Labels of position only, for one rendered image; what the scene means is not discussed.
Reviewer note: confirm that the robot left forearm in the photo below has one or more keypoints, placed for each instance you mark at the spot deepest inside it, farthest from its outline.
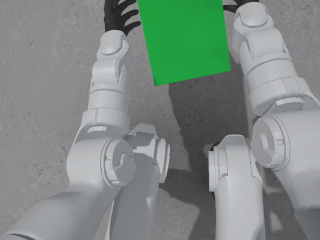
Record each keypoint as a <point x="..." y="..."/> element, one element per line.
<point x="109" y="95"/>

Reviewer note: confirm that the robot right hand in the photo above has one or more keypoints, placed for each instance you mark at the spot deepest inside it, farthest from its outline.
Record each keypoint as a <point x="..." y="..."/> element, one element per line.
<point x="233" y="8"/>

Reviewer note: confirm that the left robot thigh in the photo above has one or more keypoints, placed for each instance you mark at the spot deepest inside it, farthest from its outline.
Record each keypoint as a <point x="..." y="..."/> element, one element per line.
<point x="133" y="208"/>

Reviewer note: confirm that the robot right forearm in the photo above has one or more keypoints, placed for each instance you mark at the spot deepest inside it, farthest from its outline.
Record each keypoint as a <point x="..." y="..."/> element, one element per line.
<point x="267" y="67"/>

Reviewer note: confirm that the carton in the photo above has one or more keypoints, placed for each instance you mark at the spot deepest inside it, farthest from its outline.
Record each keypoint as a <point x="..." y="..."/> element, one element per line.
<point x="185" y="39"/>

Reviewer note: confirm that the robot left hand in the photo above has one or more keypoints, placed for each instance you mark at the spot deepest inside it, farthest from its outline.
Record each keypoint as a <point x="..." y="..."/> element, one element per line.
<point x="113" y="19"/>

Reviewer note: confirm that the robot thigh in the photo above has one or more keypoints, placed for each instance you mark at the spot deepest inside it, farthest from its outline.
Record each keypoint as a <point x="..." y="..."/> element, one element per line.
<point x="238" y="195"/>
<point x="133" y="208"/>

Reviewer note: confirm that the right robot thigh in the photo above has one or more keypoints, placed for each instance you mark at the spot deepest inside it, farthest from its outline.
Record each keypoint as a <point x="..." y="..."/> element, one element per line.
<point x="238" y="195"/>

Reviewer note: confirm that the robot left upper arm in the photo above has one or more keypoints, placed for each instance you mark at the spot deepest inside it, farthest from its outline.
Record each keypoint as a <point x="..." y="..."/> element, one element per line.
<point x="97" y="169"/>

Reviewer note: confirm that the robot right upper arm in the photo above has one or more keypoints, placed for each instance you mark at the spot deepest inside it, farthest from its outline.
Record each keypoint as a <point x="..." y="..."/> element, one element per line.
<point x="289" y="144"/>

